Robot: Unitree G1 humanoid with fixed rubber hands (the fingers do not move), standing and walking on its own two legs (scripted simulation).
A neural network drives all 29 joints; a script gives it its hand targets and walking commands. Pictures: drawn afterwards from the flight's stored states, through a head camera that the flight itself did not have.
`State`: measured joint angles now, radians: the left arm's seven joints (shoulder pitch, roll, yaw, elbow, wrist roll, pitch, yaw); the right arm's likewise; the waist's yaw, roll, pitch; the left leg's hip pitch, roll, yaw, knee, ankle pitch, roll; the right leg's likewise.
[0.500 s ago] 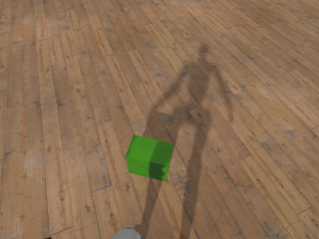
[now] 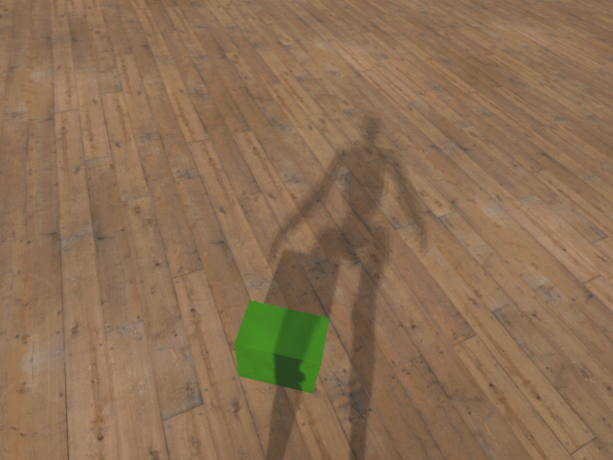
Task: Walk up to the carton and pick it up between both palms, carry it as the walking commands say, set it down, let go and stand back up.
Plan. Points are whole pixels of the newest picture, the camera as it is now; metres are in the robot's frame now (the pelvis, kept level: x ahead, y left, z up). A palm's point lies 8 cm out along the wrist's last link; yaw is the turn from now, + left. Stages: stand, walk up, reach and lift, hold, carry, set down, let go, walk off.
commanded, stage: walk up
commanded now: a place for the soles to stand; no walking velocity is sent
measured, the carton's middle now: (281, 348) +0.55 +0.04 -0.65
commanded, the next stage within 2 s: none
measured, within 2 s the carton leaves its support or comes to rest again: neither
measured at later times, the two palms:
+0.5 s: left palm out of the picture +0.09 +0.26 -0.11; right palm out of the picture +0.04 -0.39 -0.12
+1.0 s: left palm out of the picture +0.10 +0.27 -0.12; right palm out of the picture +0.08 -0.37 -0.11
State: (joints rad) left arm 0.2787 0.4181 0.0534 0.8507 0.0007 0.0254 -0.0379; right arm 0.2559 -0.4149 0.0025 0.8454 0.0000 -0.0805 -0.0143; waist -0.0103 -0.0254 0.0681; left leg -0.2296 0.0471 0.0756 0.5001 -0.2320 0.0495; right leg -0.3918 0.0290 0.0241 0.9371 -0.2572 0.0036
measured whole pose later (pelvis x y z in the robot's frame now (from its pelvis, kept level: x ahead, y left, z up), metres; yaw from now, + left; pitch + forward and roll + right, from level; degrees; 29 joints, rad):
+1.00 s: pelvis +0.04 -0.05 -0.01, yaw -1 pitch +0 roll +0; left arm 0.23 0.41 0.05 0.93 0.00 0.00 -0.02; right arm 0.23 -0.42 0.00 0.99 0.00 -0.03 -0.01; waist 0.00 -0.01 0.06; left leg -0.26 0.04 0.06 0.58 -0.32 0.01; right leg -0.34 0.03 0.03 0.53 -0.19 -0.01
